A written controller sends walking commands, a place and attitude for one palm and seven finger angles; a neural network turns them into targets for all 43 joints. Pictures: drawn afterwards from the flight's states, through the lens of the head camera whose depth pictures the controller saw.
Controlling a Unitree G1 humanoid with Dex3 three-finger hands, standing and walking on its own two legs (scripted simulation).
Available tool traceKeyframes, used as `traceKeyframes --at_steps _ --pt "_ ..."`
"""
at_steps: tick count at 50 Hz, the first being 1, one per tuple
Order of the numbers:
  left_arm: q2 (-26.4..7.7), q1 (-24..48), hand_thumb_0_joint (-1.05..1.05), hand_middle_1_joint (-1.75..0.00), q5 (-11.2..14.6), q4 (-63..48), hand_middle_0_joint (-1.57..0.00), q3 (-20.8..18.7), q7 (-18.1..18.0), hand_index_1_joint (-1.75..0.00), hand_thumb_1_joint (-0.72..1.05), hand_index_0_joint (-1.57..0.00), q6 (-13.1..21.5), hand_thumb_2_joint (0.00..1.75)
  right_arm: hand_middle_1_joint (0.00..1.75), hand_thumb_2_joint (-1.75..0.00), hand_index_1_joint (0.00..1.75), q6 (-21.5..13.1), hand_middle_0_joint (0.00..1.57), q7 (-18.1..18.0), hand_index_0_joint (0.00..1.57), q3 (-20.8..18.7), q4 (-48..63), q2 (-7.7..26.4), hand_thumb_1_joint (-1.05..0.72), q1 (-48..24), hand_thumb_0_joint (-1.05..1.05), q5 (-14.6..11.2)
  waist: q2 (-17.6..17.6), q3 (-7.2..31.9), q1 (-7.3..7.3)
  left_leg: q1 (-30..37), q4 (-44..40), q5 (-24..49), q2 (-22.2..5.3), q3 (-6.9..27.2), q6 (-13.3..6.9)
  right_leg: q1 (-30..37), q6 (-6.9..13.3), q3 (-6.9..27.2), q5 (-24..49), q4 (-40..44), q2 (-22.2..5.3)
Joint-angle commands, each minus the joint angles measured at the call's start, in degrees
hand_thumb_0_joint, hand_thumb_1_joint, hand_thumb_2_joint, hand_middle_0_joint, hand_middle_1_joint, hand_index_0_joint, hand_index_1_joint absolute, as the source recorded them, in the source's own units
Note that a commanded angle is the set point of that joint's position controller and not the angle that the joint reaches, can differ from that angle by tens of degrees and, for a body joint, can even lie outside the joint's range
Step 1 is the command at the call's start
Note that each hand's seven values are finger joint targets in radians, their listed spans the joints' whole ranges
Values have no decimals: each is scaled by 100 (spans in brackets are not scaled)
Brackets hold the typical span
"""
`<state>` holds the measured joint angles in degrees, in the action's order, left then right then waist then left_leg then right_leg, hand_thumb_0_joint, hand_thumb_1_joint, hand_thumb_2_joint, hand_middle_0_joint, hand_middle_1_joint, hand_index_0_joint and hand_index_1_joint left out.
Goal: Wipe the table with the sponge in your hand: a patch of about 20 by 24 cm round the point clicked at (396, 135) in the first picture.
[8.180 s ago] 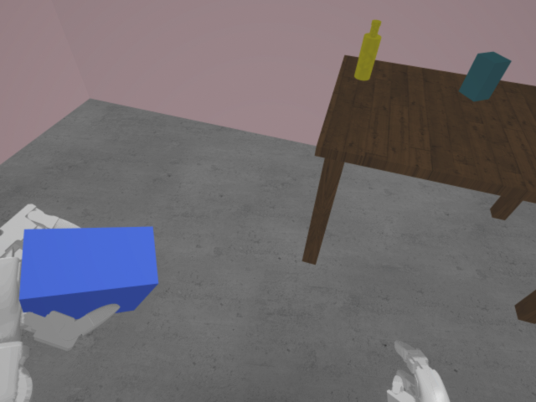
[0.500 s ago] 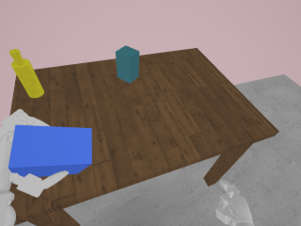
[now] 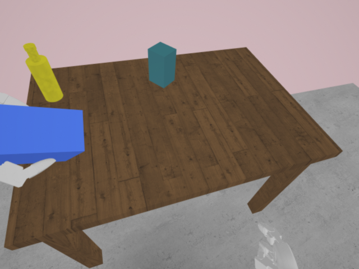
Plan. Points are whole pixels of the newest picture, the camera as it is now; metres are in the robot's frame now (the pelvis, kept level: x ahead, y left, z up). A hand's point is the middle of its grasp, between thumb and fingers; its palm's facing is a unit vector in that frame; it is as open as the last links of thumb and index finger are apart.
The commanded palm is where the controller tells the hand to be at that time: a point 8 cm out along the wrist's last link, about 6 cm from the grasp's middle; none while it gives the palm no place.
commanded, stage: look again from close up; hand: left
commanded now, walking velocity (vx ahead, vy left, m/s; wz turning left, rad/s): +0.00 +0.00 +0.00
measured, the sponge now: (47, 138) +0.27 +0.26 +0.18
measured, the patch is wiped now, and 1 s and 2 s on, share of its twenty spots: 0.00 0.00 0.00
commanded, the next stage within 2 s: come to a stop and stand still in 0.10 s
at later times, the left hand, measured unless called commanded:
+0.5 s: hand (29, 149) +0.24 +0.28 +0.18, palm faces +0.37 -0.86 -0.35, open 10.7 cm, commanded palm +0.18 +0.31 +0.18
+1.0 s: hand (40, 166) +0.23 +0.26 +0.15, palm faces +0.30 -0.87 -0.39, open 10.7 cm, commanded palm +0.17 +0.31 +0.18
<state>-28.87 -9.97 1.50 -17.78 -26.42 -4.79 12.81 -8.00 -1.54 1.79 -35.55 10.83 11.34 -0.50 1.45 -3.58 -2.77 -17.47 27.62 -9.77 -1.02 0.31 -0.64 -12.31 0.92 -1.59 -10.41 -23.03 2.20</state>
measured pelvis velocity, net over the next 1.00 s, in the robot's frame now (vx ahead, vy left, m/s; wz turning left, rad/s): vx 0.01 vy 0.03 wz -0.02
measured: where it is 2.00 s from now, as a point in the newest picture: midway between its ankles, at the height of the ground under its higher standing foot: outside the picture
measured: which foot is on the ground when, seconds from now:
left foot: down 0.00-1.00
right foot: down 0.00-1.00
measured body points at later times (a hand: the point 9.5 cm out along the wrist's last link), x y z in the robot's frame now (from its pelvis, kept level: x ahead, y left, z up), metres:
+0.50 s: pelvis +0.02 +0.03 +0.00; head +0.05 +0.07 +0.45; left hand +0.22 +0.32 +0.19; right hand +0.22 -0.16 -0.06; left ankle +0.05 +0.11 -0.74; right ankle +0.02 -0.11 -0.74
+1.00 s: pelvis +0.01 +0.03 +0.00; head +0.03 +0.05 +0.45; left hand +0.21 +0.31 +0.18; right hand +0.17 -0.20 -0.07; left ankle +0.05 +0.11 -0.74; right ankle +0.02 -0.11 -0.74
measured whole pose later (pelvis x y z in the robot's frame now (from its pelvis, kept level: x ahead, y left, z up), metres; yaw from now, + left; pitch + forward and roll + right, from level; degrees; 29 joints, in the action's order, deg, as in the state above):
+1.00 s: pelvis +0.01 +0.03 +0.00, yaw -1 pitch -1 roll -1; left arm -20.7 -25.4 2.1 -24.6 -19.2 -3.5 16.4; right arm -10.2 0.1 0.4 -33.9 11.9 12.9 -1.0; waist 0.6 -2.6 -0.4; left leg -16.2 27.2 -10.8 1.6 -2.4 -3.4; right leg -12.5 -1.9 0.9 -12.0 -24.9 -0.6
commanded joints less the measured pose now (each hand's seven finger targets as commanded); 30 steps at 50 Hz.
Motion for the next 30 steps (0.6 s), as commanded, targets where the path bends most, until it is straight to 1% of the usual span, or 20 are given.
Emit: traceKeyframes --at_steps 1,2,5,6,7,8,10,11,12,13,16,18,21,22,23,25,26,27,28,30 --pt "268 -1414 0 -160 277 -1414 -120 490 92 -160 10 -120 507 130 30 -90 30 -488 20 159 20 -385 1021 714 -90 -469 0 -132 -687 1234 -7 740 -493 206 -203 182 -72 353 35 660 304 334 -666" --pt "268 -1430 0 -160 248 -1683 -120 617 105 -160 10 -120 511 130 30 -90 30 -478 20 174 20 -358 1093 737 -90 -440 0 -118 -497 1073 3 520 -661 -59 -231 289 -62 333 22 527 71 352 -582" --pt "-333 -1311 0 -160 144 -1812 -120 72 -4 -160 10 -120 580 130 30 -90 30 -493 20 79 20 -358 1113 798 -90 -497 0 -70 94 680 12 107 -934 -878 -259 405 -52 200 -32 478 -534 481 -449" --pt "-723 -1222 0 -160 134 -1868 -120 -350 -79 -160 10 -120 590 130 30 -90 30 -471 20 42 20 -337 1090 797 -90 -625 0 -110 44 587 15 85 -989 -1026 -303 410 -71 121 -59 374 -607 442 -430" --pt "-589 -1106 0 -160 138 -1764 -120 -311 -66 -160 10 -120 625 130 30 -90 30 -449 20 -10 20 -329 1118 787 -90 -536 0 -62 140 584 57 -46 -1054 -1199 -320 489 -109 179 -58 334 -649 404 -435" --pt "-709 -910 0 -160 135 -1912 -120 -455 -70 -160 10 -120 675 130 30 -90 30 -458 20 -53 20 -334 1168 769 -90 -525 0 -56 72 623 74 -32 -1053 -1200 -329 547 -132 225 -40 395 -555 350 -428" --pt "-791 -549 0 -160 135 -2084 -120 -530 -62 -160 10 -120 764 130 30 -90 30 -482 20 -119 20 -328 1164 760 -90 -471 0 -34 -388 724 104 13 -1082 -1161 -374 615 -164 336 -21 417 -342 166 -439" --pt "-1032 -273 0 -160 95 -2370 -120 -694 -84 -160 10 -120 802 130 30 -90 30 -501 20 -138 20 -306 1156 760 -90 -565 0 -31 -782 779 101 23 -1135 -1181 -428 632 -190 420 -36 347 -206 21 -406" --pt "-775 -236 0 -160 120 -2312 -120 -501 -63 -160 10 -120 823 130 30 -90 30 -516 20 -166 20 -291 1140 724 -90 -481 0 0 -995 877 104 -11 -1208 -1233 -494 692 -206 553 -33 271 -115 -66 -404" --pt "-785 -141 0 -160 112 -2482 -120 -457 -67 -160 10 -120 836 130 30 -90 30 -562 20 -168 20 -297 1161 692 -90 -418 0 -7 -1109 1009 95 148 -1128 -948 -503 688 -196 619 -20 276 65 -97 -406" --pt "-470 -285 0 -160 88 -2665 -120 -161 -65 -160 10 -120 809 130 30 -90 30 -706 20 -95 20 -283 1092 668 -90 -412 0 1 -1264 1345 96 856 -804 366 -498 549 -71 479 11 259 493 -66 -417" --pt "-202 -521 0 -160 75 -2736 -120 97 -58 -160 10 -120 778 130 30 -90 30 -719 20 -36 20 -328 1054 726 -90 -270 0 37 -1175 1438 113 1018 -632 1129 -512 535 -2 507 11 240 737 -36 -413" --pt "-91 -1011 0 -160 24 -2277 -120 79 -83 -160 10 -120 620 130 30 -90 30 -676 20 42 20 -342 968 730 -90 -324 0 12 -915 1429 104 1126 -519 1776 -548 423 116 425 -22 181 869 -1 -394" --pt "121 -1080 0 -160 59 -2061 -120 278 -41 -160 10 -120 577 130 30 -90 30 -583 20 52 20 -318 955 744 -90 -237 0 43 -756 1327 126 943 -568 1732 -536 451 122 419 -37 143 850 57 -367" --pt "-96 -1073 0 -160 55 -2061 -120 81 -53 -160 10 -120 547 130 30 -90 30 -531 20 40 20 -348 1003 755 -90 -249 0 33 -706 1286 126 891 -578 1715 -539 468 158 462 -40 171 919 90 -384" --pt "-158 -1057 0 -160 79 -1871 -120 -33 -45 -160 10 -120 512 130 30 -90 30 -418 20 -2 20 -336 1023 739 -90 -301 0 33 -516 1192 139 723 -635 1400 -523 468 171 483 -37 212 905 165 -433" --pt "-346 -1095 0 -160 66 -1838 -120 -274 -75 -160 10 -120 485 130 30 -90 30 -377 20 -25 20 -321 1031 730 -90 -399 0 1 -517 1173 142 737 -660 1382 -484 431 175 486 -41 185 937 196 -401" --pt "-76 -1098 0 -160 123 -1719 -120 -5 -14 -160 10 -120 482 130 30 -90 30 -301 20 -33 20 -274 1071 693 -90 -367 0 26 -431 1101 156 637 -723 1181 -466 449 141 470 -47 138 867 267 -403" --pt "-242 -992 0 -160 128 -1853 -120 -134 -18 -160 10 -120 485 130 30 -90 30 -280 20 -60 20 -300 1124 700 -90 -388 0 12 -500 1123 165 618 -752 1011 -459 448 146 532 -34 197 864 265 -424" --pt "-307 -912 0 -160 147 -1986 -120 -167 -24 -160 10 -120 487 130 30 -90 30 -250 20 -106 20 -280 1178 691 -90 -430 0 24 -457 1142 160 582 -769 651 -429 442 85 586 -24 254 833 317 -473"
